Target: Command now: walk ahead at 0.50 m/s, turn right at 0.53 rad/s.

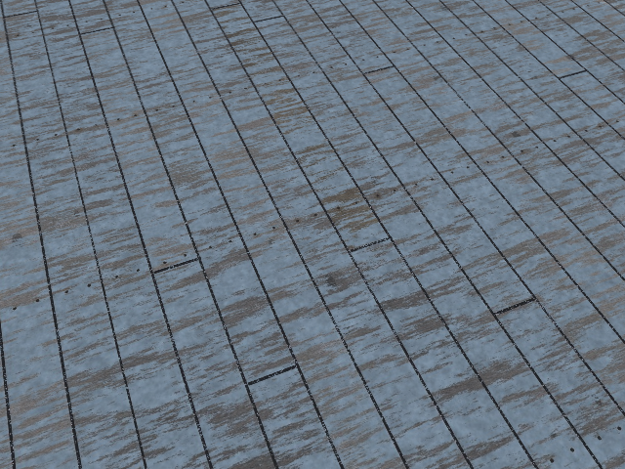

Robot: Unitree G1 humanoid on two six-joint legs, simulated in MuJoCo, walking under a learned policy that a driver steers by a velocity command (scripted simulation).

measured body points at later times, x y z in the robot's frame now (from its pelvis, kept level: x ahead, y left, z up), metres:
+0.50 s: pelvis +0.28 +0.07 +0.01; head +0.30 +0.08 +0.46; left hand +0.49 +0.29 -0.09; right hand +0.26 -0.21 -0.10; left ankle +0.30 +0.18 -0.74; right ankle +0.28 -0.09 -0.66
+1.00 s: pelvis +0.52 -0.05 +0.01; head +0.54 -0.06 +0.46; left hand +0.65 +0.20 -0.10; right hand +0.58 -0.35 -0.11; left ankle +0.62 +0.10 -0.65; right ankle +0.49 -0.13 -0.74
